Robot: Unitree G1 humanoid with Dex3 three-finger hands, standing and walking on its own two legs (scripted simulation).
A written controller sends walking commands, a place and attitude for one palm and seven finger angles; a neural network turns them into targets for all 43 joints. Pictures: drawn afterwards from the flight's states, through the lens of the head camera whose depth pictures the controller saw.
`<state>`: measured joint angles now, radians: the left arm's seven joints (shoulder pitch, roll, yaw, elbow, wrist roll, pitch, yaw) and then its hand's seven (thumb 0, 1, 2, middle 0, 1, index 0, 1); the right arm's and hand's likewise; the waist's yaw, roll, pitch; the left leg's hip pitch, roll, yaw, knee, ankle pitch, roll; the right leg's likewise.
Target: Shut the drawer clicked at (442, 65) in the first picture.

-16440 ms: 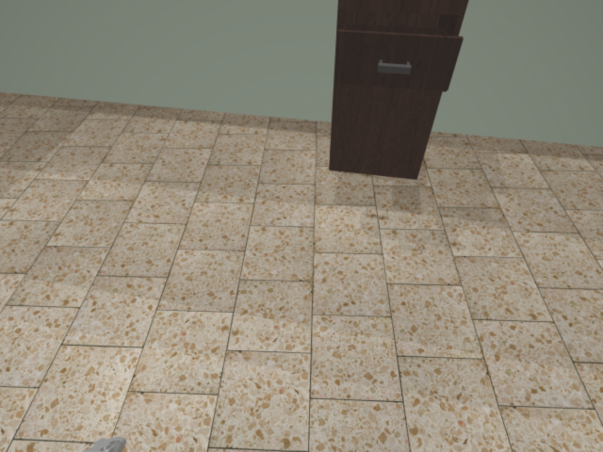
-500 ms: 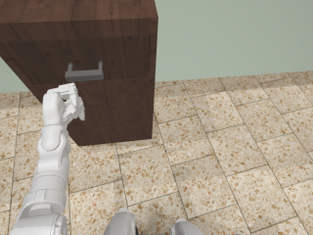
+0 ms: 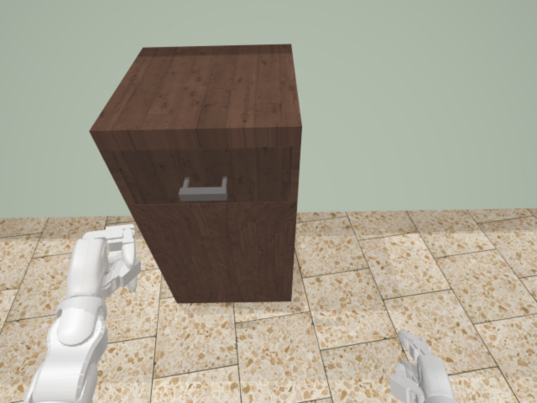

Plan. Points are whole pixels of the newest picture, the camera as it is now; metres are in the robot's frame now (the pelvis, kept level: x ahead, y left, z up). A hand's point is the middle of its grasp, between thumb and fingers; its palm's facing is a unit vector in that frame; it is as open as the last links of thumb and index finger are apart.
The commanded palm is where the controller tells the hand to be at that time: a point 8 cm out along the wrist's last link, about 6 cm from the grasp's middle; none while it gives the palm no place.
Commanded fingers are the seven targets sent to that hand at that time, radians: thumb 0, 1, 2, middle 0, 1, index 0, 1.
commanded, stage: draw the hand back to the body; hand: left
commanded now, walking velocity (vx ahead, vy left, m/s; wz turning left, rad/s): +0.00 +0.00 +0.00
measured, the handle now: (204, 187) +0.60 +0.21 -0.08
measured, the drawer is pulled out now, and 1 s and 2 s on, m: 0.00 0.00 0.00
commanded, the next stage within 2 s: step back with the hand held close in 0.58 s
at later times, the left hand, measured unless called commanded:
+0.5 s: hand (45, 297) +0.18 +0.24 +0.18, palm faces +0.40 -0.82 -0.42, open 3.3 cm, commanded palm +0.14 +0.28 +0.19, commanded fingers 0.00 0.90 0.90 -1.40 -1.60 -1.40 -1.60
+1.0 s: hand (57, 292) +0.20 +0.24 +0.16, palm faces +0.28 -0.82 -0.50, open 3.2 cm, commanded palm +0.14 +0.29 +0.19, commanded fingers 0.00 0.90 0.90 -1.40 -1.60 -1.40 -1.60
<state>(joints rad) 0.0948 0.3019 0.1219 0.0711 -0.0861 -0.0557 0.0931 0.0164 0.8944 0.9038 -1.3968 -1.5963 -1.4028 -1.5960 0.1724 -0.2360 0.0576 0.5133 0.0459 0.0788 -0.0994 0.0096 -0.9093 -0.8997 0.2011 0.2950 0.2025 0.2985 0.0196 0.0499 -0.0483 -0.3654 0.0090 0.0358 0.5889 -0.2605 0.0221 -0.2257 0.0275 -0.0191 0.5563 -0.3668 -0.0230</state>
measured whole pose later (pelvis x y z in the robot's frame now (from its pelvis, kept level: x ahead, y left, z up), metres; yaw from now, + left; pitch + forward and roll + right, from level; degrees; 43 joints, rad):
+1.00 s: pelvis +0.00 +0.01 +0.01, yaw -1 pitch +1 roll -1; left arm 0.62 0.37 0.34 -0.50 -0.07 -0.17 0.09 0.01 0.89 0.90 -1.40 -1.60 -1.41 -1.60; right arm 0.17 -0.25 -0.02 0.53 0.01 0.05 -0.07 0.01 -0.91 -0.90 0.20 0.30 0.20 0.30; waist 0.01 0.07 0.03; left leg -0.26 0.00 0.06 0.42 -0.18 0.04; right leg -0.12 0.02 0.01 0.37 -0.26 0.00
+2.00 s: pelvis -0.18 +0.05 -0.01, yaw -2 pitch +4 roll -3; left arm 0.65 0.46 0.45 -0.68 -0.08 -0.27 0.15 0.01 0.89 0.90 -1.40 -1.60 -1.41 -1.60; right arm 0.16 -0.16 0.01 0.60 -0.03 -0.09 -0.03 0.01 -0.91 -0.90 0.20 0.30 0.20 0.30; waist 0.05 -0.02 -0.04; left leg -0.61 0.03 0.10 0.41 0.04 0.01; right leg -0.11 0.04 0.00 0.45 -0.45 -0.07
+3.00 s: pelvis -0.36 +0.11 -0.01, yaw -1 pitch -2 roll +0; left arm 0.54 0.36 0.39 -0.59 -0.02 -0.23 0.17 0.01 0.89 0.90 -1.41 -1.60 -1.41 -1.60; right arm 0.23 -0.21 -0.03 0.64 -0.01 -0.11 -0.10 0.01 -0.91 -0.90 0.20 0.30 0.20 0.30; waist -0.01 -0.04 0.03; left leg -0.37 0.04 0.08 0.66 -0.24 0.02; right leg -0.33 -0.03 -0.03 0.88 -0.50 -0.01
